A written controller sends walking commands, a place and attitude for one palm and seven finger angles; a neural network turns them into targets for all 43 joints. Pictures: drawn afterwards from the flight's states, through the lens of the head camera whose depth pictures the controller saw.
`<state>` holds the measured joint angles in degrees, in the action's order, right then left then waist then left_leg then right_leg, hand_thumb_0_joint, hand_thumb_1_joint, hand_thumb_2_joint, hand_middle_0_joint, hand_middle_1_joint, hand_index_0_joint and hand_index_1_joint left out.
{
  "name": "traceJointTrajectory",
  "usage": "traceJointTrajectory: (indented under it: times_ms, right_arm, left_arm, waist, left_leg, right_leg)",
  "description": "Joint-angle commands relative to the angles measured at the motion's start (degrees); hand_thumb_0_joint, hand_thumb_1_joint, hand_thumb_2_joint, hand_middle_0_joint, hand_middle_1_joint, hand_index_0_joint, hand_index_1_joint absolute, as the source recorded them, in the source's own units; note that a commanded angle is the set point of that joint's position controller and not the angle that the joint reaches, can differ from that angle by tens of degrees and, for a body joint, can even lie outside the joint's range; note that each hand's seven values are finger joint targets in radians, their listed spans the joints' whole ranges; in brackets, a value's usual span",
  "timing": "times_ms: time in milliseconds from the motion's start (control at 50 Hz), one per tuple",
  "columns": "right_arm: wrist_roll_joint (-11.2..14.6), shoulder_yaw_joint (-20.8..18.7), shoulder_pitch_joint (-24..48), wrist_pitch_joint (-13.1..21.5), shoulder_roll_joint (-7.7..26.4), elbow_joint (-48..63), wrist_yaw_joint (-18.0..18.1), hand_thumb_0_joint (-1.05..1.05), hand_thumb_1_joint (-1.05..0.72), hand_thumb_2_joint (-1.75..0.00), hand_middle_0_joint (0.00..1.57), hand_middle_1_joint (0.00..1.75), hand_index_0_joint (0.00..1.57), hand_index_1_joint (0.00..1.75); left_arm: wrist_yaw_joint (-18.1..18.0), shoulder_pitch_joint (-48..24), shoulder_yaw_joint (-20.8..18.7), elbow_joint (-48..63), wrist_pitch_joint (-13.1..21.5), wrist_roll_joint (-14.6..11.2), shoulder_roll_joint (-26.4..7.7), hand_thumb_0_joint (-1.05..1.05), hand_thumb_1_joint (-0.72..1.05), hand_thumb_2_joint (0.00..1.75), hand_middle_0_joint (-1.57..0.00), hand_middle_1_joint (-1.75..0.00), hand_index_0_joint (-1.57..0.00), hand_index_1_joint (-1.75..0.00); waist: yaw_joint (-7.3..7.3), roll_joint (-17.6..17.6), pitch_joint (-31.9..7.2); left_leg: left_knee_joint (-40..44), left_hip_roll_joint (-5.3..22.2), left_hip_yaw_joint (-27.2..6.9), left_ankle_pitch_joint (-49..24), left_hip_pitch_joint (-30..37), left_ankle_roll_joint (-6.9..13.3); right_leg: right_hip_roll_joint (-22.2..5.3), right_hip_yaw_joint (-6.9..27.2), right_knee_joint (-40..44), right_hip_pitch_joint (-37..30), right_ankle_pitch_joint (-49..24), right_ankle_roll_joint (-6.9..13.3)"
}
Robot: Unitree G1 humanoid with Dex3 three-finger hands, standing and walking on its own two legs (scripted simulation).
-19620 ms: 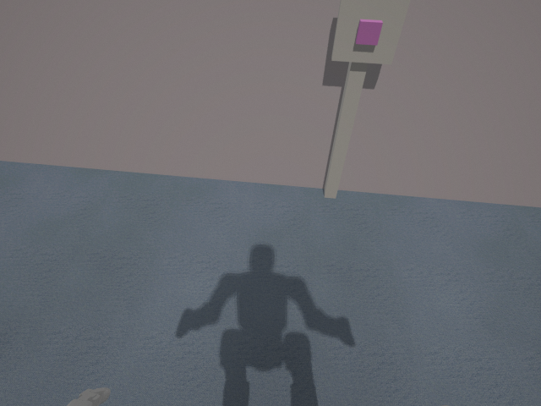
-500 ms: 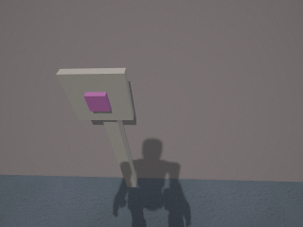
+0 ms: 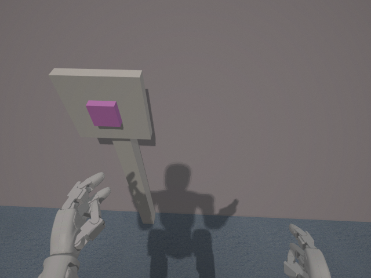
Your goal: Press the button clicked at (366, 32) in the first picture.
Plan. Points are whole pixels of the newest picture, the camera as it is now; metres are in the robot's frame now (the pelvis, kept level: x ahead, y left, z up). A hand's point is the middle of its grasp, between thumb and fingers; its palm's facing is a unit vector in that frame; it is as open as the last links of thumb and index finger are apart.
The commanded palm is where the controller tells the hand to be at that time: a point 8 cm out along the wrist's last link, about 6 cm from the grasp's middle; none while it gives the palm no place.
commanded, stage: raise the hand and make a fist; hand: left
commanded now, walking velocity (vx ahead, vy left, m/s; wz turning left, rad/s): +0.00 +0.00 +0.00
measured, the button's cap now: (105, 113) +0.49 +0.23 +0.09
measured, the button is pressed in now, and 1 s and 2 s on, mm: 0 0 0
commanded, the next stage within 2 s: aim a knuckle at the button in 1.72 s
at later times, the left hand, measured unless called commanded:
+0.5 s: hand (96, 247) +0.19 +0.18 +0.01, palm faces -0.13 -0.99 -0.01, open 3.3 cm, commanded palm +0.15 +0.26 +0.02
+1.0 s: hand (65, 227) +0.21 +0.23 +0.06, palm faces +0.04 -1.00 -0.07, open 3.1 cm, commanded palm +0.17 +0.28 +0.07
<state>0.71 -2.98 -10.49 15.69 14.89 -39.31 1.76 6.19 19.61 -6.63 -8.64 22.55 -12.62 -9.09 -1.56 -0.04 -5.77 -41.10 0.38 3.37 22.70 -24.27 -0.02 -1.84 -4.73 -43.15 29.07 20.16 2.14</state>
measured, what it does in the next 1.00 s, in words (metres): stands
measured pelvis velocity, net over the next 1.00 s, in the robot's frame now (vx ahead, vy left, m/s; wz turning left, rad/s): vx -0.01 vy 0.03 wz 0.02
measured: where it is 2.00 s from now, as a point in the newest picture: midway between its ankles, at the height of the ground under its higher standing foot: outside the picture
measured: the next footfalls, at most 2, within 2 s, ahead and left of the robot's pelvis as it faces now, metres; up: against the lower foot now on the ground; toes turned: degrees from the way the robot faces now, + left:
none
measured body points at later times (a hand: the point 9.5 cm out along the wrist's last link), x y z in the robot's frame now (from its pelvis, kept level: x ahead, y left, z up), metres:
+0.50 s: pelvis -0.03 +0.01 -0.04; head +0.03 +0.01 +0.41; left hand +0.19 +0.24 +0.01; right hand +0.14 -0.19 -0.13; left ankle -0.02 +0.12 -0.71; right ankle +0.02 -0.09 -0.71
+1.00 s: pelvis -0.01 +0.03 -0.02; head +0.01 +0.04 +0.43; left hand +0.20 +0.28 +0.07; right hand +0.19 -0.19 -0.07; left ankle -0.02 +0.12 -0.71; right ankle +0.02 -0.09 -0.71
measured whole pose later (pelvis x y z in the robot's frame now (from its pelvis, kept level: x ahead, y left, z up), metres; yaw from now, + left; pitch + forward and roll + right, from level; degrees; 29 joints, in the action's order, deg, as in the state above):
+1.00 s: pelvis -0.01 +0.03 -0.02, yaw +1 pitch +7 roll -2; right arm 2.4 1.8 -14.1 14.2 13.0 -29.0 2.6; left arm 13.6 23.2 -11.4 7.8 15.0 -15.7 -15.1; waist -0.1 -1.7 -6.1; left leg -52.9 0.8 0.8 28.1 -32.1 1.9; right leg -1.7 -6.7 -48.7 33.3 22.5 0.4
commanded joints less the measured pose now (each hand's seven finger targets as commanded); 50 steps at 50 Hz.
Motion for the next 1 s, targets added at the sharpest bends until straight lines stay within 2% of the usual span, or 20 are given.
traceJointTrajectory:
  times_ms: [0, 20, 60, 140, 160, 200, 240, 260, 300, 400, 460, 540, 560, 600, 660, 760, 820, 860, 960, 980]
  right_arm:
    - [0.37, -3.2, 5.2, 1.77, 7.08, 14.38, -2.69, 0.0, -0.9, -0.9, 0.2, 0.3, 0.2, 0.3]
    - [0.57, -3.2, 5.4, 1.1, 6.64, 15.59, -2.7, 0.0, -0.9, -0.9, 0.2, 0.3, 0.2, 0.3]
    - [0.52, -2.81, 5.63, -0.22, 6.18, 18.15, -2.25, 0.0, -0.9, -0.9, 0.2, 0.3, 0.2, 0.3]
    - [0.28, -2.22, 1.98, -0.41, 4.41, 19.25, -0.88, 0.0, -0.9, -0.9, 0.2, 0.3, 0.2, 0.3]
    - [-0.1, -1.64, 1.13, -0.32, 4.84, 18.88, -0.59, 0.0, -0.9, -0.9, 0.2, 0.3, 0.2, 0.3]
    - [-0.07, -1.33, 0.01, 0.06, 4.93, 17.22, -0.01, 0.0, -0.9, -0.9, 0.2, 0.3, 0.2, 0.3]
    - [0.25, -0.53, -0.09, 0.82, 5.87, 16.19, 0.28, 0.0, -0.9, -0.9, 0.2, 0.3, 0.2, 0.3]
    - [0.42, 0.01, 0.07, 0.89, 6.47, 16.28, 0.49, 0.0, -0.9, -0.9, 0.2, 0.3, 0.2, 0.3]
    - [1.35, -0.28, -0.25, 0.99, 6.83, 16.39, 1.13, 0.0, -0.9, -0.9, 0.2, 0.3, 0.2, 0.3]
    - [2.75, -0.18, 3.45, -1.22, 5.05, 20.26, 1.35, 0.0, -0.9, -0.9, 0.2, 0.3, 0.2, 0.3]
    - [2.1, 0.62, 5.3, -1.7, 2.91, 20.45, 1.51, 0.0, -0.9, -0.9, 0.2, 0.3, 0.2, 0.3]
    - [1.18, 0.58, 1.21, -0.7, 3.48, 19.08, 0.88, 0.0, -0.9, -0.9, 0.2, 0.3, 0.2, 0.3]
    - [0.9, 0.74, 1.27, -0.55, 4.19, 19.13, 0.89, 0.0, -0.9, -0.9, 0.2, 0.3, 0.2, 0.3]
    - [1.03, 0.53, -0.5, 0.45, 5.2, 18.47, 0.73, 0.0, -0.9, -0.9, 0.2, 0.3, 0.2, 0.3]
    - [1.56, 0.86, -1.24, 1.66, 6.52, 18.4, 0.89, 0.0, -0.9, -0.9, 0.2, 0.3, 0.2, 0.3]
    - [2.03, 0.83, -1.49, 2.61, 6.73, 18.47, 1.78, 0.0, -0.9, -0.9, 0.2, 0.3, 0.2, 0.3]
    - [2.08, 1.09, -1.31, 2.24, 5.54, 18.58, 1.76, 0.0, -0.9, -0.9, 0.2, 0.3, 0.2, 0.3]
    - [1.88, 1.3, -1.25, 1.69, 5.47, 18.32, 1.54, 0.0, -0.9, -0.9, 0.2, 0.3, 0.2, 0.3]
    - [2.06, 1.93, -1.16, 1.0, 6.44, 18.12, 1.23, 0.0, -0.9, -0.9, 0.2, 0.3, 0.2, 0.3]
    - [2.18, 1.92, -1.46, 0.93, 6.63, 18.27, 1.26, 0.0, -0.9, -0.9, 0.2, 0.3, 0.2, 0.3]
  left_arm:
    - [14.31, 20.8, -7.72, -1.45, 12.64, -2.26, -7.43, 0.0, 0.9, 0.9, -0.61, -0.75, -0.61, -0.75]
    - [15.49, 21.13, -10.16, 0.53, 12.71, -2.07, -9.38, 0.0, 0.9, 0.9, -0.64, -0.78, -0.64, -0.78]
    - [15.83, 15.22, -10.48, 9.64, 11.95, -3.39, -10.9, 0.0, 0.9, 0.9, -0.69, -0.84, -0.69, -0.84]
    - [11.89, 2.08, -9.87, 25.46, 14.35, -5.63, -9.87, 0.0, 0.9, 0.9, -0.81, -0.96, -0.81, -0.96]
    - [11.32, -3.61, -8.34, 30.85, 15.83, -5.75, -10.53, 0.0, 0.9, 0.9, -0.83, -0.99, -0.83, -0.99]
    - [11.33, -2.55, -5.07, 30.28, 17.15, -4.29, -8.58, 0.0, 0.9, 0.9, -0.89, -1.05, -0.89, -1.05]
    - [13.08, -4.49, -1.01, 28.69, 16.42, -3.43, -7.57, 0.0, 0.9, 0.9, -0.94, -1.11, -0.94, -1.11]
    - [14.73, -6.27, 0.35, 27.03, 14.73, -3.82, -7.57, 0.0, 0.9, 0.9, -0.97, -1.14, -0.97, -1.14]
    - [16.75, -2.6, -1.84, 21.19, 9.57, -3.15, -10.39, 0.0, 0.9, 0.9, -1.02, -1.2, -1.02, -1.2]
    - [15.85, 10.63, -11.17, 20.81, -6.17, -5.74, -13.83, 0.0, 0.9, 0.9, -1.16, -1.35, -1.16, -1.35]
    - [10.0, 11.73, -12.8, 25.35, -7.52, -7.56, -11.44, 0.0, 0.9, 0.9, -1.24, -1.44, -1.24, -1.44]
    - [4.33, 8.96, -9.45, 28.88, -1.7, -4.45, -9.79, 0.0, 0.9, 0.9, -1.3, -1.5, -1.3, -1.5]
    - [4.37, 6.65, -7.87, 28.98, -0.36, -3.83, -9.81, 0.0, 0.9, 0.9, -1.3, -1.5, -1.3, -1.5]
    - [5.63, 6.11, -5.13, 28.02, 2.24, -2.39, -9.06, 0.0, 0.9, 0.9, -1.3, -1.5, -1.3, -1.5]
    - [8.85, 3.62, -2.12, 26.49, 2.64, -2.63, -8.62, 0.0, 0.9, 0.9, -1.3, -1.5, -1.3, -1.5]
    - [8.97, 1.86, -9.54, 29.78, 0.35, -3.36, -15.72, 0.0, 0.9, 0.9, -1.3, -1.5, -1.3, -1.5]
    - [6.9, 3.33, -10.15, 30.79, -1.17, -4.32, -13.42, 0.0, 0.9, 0.9, -1.3, -1.5, -1.3, -1.5]
    - [6.33, 2.98, -10.3, 29.18, -2.5, -4.67, -12.98, 0.0, 0.9, 0.9, -1.3, -1.5, -1.3, -1.5]
    - [8.83, 0.5, -5.88, 24.17, -6.72, -3.29, -10.96, 0.0, 0.9, 0.9, -1.3, -1.5, -1.3, -1.5]
    - [9.49, -0.47, -5.96, 24.96, -7.2, -3.15, -11.41, 0.0, 0.9, 0.9, -1.3, -1.5, -1.3, -1.5]
  waist:
    - [5.01, 7.27, -3.71]
    - [6.07, 4.15, -6.3]
    - [5.72, -0.79, -9.1]
    - [1.78, -7.01, -13.2]
    - [-0.19, -5.85, -13.15]
    - [-1.53, -5.47, -12.83]
    - [-3.32, -6.26, -9.87]
    - [-4.42, -3.57, -8.53]
    - [-3.26, -0.3, -8.8]
    - [4.41, -0.64, -16.8]
    - [5.77, 2.61, -12.96]
    - [2.99, -0.99, -7.45]
    - [1.93, 0.69, -5.56]
    - [0.6, -1.92, -6.22]
    - [-1.14, -0.74, -4.82]
    - [1.69, -5.15, -10.25]
    - [2.52, -6.37, -10.14]
    - [2.33, -3.18, -9.33]
    - [0.62, -3.33, -2.7]
    - [0.65, -3.57, -3.74]
  left_leg:
    - [-7.19, -3.42, -1.22, -11.03, -14.81, -0.98]
    - [-8.57, -3.58, -0.48, -11.16, -16.26, -0.57]
    - [-10.54, -3.63, -0.26, -9.63, -17.59, 0.04]
    - [-14.09, -1.78, -2.13, -9.28, -15.02, 0.95]
    - [-15.67, -1.32, -3.18, -8.98, -15.42, 1.25]
    - [-16.41, -0.47, -3.98, -8.4, -15.1, 1.74]
    - [-16.78, 0.19, -4.77, -6.03, -15.58, 2.08]
    - [-16.94, 0.4, -5.58, -4.62, -16.94, 2.4]
    - [-15.49, 0.16, -5.55, -2.04, -19.21, 2.28]
    - [-9.22, -1.12, -4.61, -7.67, -16.21, 1.58]
    - [-6.45, -0.51, -5.36, -9.01, -15.46, 1.09]
    - [-4.69, 0.13, -5.52, -6.31, -14.33, 0.79]
    - [-5.0, 0.16, -5.96, -5.56, -14.77, 1.02]
    - [-5.24, 0.06, -5.82, -3.04, -13.42, 1.01]
    - [-5.09, -0.07, -6.32, 1.12, -13.68, 1.29]
    - [-3.07, -0.05, -6.67, -2.83, -9.64, 1.04]
    - [-1.7, 0.29, -6.55, -9.11, -6.65, 0.38]
    - [-1.49, 0.38, -6.68, -12.1, -6.28, 0.32]
    - [-0.14, 0.52, -6.57, -11.73, -6.11, 0.32]
    - [0.02, 0.5, -6.41, -12.66, -5.24, 0.38]
  right_leg:
    - [-1.72, 6.94, -1.75, -5.96, -18.37, -1.07]
    - [-2.07, 8.25, -2.89, -6.18, -19.0, -1.16]
    - [-2.18, 10.32, -3.5, -4.38, -14.26, -1.22]
    - [-0.37, 9.83, -4.95, 1.3, -8.44, -1.33]
    - [0.15, 9.99, -6.09, 3.31, -8.28, -1.4]
    - [0.89, 8.4, -6.55, 6.63, -5.31, -0.65]
    - [1.52, 6.68, -6.69, 10.74, -1.42, -0.41]
    - [1.86, 6.52, -6.41, 11.3, 0.34, -0.62]
    - [1.59, 7.0, -4.08, 8.75, 4.06, -1.14]
    - [0.18, 5.65, -2.34, -4.23, -0.79, -1.68]
    - [1.41, 2.67, -3.18, -4.56, -2.44, -1.31]
    - [2.1, 0.63, -3.52, 2.17, 0.64, -0.97]
    - [2.23, 0.62, -3.52, 3.32, 1.4, -0.86]
    - [2.05, 0.8, -3.28, 5.74, 4.17, -0.87]
    - [1.9, 1.42, -1.88, 6.95, 7.34, -0.98]
    - [1.9, 1.24, -1.59, 1.39, 2.96, -0.54]
    - [2.06, -0.13, -1.68, -1.04, -3.54, -0.44]
    - [2.51, -0.51, -1.34, -2.61, -6.81, -0.51]
    - [2.66, -0.63, 0.83, -1.43, -7.72, -0.62]
    - [2.55, -0.53, 1.19, -2.12, -8.8, -0.72]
